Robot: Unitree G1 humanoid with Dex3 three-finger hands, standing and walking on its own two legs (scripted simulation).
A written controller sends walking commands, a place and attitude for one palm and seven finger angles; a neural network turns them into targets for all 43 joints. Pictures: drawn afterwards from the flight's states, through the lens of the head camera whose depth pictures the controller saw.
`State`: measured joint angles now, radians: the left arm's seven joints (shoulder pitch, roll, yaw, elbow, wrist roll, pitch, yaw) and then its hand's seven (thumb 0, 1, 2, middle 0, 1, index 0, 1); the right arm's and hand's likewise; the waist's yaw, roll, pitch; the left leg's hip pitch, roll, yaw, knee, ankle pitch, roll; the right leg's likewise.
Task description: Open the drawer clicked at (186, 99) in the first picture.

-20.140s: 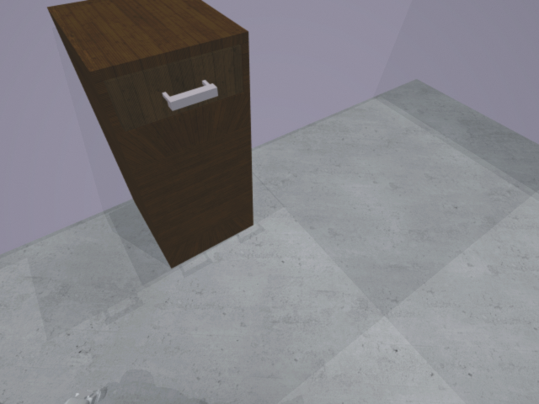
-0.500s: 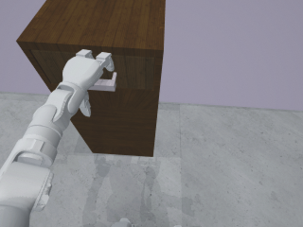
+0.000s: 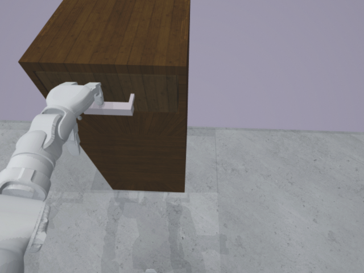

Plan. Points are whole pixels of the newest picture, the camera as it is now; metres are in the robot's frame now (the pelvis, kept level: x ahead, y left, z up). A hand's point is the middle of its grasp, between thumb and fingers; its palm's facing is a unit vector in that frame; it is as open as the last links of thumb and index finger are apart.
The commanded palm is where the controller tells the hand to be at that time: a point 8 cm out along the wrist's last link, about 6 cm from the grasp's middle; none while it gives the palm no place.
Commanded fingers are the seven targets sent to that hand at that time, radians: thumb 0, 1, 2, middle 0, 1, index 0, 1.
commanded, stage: move the hooked fingers above the handle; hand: left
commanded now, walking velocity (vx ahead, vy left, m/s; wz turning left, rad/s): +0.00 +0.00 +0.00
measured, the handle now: (110, 102) +0.54 +0.20 +0.02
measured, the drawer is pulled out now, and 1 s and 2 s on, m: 0.00 0.00 0.00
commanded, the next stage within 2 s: lower the fingers behind the handle in 0.42 s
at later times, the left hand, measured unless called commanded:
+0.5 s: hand (98, 93) +0.49 +0.19 +0.10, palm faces -0.06 -0.02 -1.00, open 13.2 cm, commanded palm +0.47 +0.23 +0.13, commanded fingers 0.00 -0.50 0.30 -0.30 -1.20 -0.30 -1.20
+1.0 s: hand (93, 104) +0.50 +0.22 +0.05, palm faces +0.08 -0.07 -0.99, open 13.4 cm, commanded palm +0.47 +0.23 +0.10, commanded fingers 0.00 -0.50 0.30 -0.30 -1.20 -0.30 -1.20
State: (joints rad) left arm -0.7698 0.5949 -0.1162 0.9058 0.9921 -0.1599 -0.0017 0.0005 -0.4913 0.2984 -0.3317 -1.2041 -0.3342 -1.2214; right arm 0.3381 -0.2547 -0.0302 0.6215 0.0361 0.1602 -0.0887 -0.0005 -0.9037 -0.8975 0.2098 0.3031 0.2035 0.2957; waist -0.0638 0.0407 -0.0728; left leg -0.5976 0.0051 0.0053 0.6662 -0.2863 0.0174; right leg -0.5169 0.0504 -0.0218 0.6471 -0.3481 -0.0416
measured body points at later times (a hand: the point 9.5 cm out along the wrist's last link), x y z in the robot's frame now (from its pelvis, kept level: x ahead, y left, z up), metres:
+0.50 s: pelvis -0.01 +0.01 +0.00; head +0.04 -0.01 +0.45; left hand +0.49 +0.19 +0.15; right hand +0.05 -0.23 -0.14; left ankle +0.02 +0.11 -0.72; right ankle -0.03 -0.09 -0.72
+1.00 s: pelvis +0.00 +0.02 -0.02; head +0.09 +0.03 +0.42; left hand +0.49 +0.22 +0.11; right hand +0.02 -0.26 -0.14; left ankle +0.02 +0.11 -0.72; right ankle -0.03 -0.09 -0.72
